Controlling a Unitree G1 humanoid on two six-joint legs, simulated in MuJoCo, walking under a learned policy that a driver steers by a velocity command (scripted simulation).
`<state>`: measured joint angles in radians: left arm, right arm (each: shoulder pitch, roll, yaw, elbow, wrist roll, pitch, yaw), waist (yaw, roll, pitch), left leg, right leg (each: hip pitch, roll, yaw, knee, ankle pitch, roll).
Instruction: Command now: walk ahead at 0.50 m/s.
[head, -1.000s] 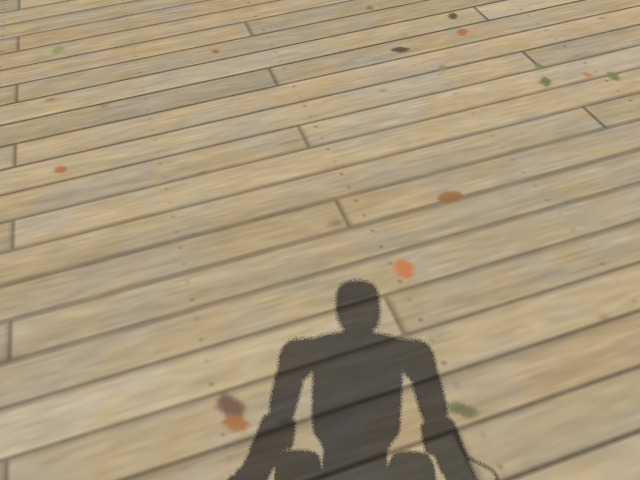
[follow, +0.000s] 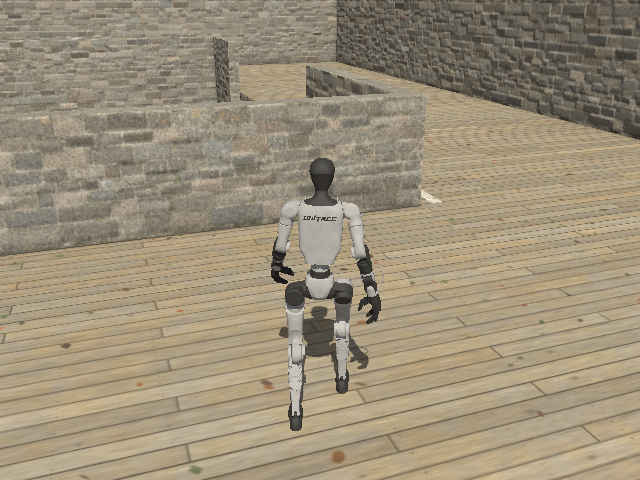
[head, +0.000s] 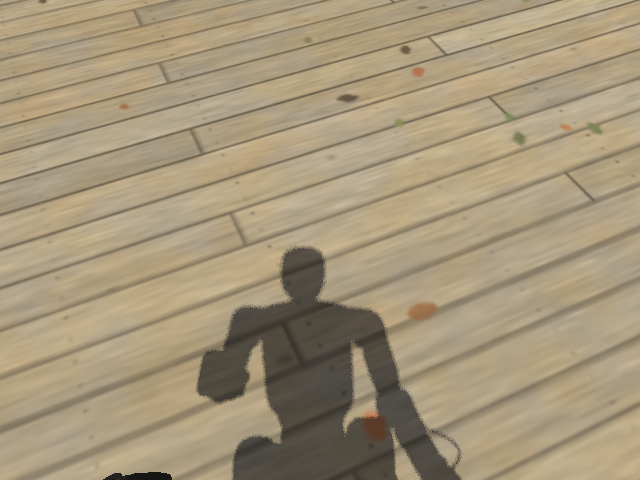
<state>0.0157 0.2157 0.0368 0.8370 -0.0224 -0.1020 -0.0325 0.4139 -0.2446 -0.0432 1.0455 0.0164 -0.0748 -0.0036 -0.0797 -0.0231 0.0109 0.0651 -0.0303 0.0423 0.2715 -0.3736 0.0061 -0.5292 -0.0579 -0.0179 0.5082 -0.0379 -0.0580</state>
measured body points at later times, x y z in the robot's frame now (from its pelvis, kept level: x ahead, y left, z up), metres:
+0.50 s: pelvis +0.26 -0.01 +0.01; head +0.28 -0.01 +0.46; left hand +0.22 +0.25 -0.13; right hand +0.46 -0.24 -0.10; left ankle +0.44 +0.13 -0.69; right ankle +0.14 -0.12 -0.73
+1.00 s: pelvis +0.52 +0.02 +0.01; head +0.53 +0.01 +0.46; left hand +0.73 +0.23 -0.10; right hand +0.47 -0.24 -0.13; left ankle +0.45 +0.13 -0.73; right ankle +0.65 -0.18 -0.67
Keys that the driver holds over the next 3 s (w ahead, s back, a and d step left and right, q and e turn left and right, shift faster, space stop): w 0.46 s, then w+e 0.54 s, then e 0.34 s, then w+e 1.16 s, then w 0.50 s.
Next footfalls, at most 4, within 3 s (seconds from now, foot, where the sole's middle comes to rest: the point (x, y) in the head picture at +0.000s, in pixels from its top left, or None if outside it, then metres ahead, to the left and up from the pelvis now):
0.02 right None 0.18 -0.12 -0.77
0.58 left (258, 477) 0.49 0.13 -0.77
1.14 right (385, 359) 0.73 -0.17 -0.77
1.68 left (311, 306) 0.88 -0.01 -0.77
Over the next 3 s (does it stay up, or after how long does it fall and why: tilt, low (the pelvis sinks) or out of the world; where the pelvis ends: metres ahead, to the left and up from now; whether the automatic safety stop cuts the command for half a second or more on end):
stays up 1.09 -0.63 0.02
